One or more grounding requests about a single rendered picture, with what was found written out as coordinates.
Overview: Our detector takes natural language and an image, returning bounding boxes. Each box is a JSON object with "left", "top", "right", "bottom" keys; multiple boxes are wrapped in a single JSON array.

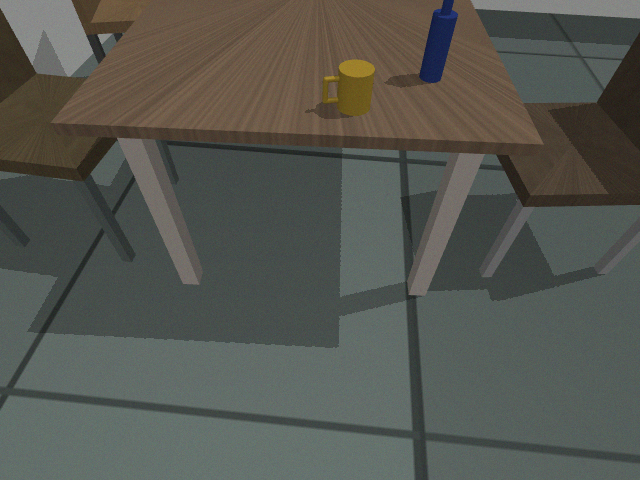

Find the chair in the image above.
[
  {"left": 0, "top": 8, "right": 179, "bottom": 262},
  {"left": 479, "top": 33, "right": 640, "bottom": 277},
  {"left": 72, "top": 0, "right": 152, "bottom": 64}
]

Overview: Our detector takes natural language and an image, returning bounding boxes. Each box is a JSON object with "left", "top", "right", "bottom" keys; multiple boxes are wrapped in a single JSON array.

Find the table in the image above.
[{"left": 51, "top": 0, "right": 544, "bottom": 296}]

